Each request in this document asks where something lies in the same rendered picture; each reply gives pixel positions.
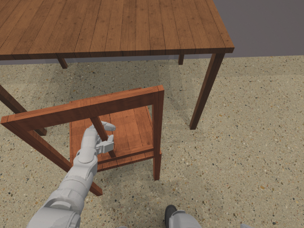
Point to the chair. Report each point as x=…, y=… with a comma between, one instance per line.
x=136, y=138

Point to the right robot thigh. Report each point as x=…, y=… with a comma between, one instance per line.
x=183, y=220

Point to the robot left upper arm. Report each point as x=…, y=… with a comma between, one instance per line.
x=55, y=218

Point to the left robot forearm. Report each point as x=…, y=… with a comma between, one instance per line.
x=75, y=186

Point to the table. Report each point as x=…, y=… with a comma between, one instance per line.
x=50, y=29

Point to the robot left hand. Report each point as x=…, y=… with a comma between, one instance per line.
x=93, y=140

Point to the robot right shin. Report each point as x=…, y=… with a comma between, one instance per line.
x=179, y=211

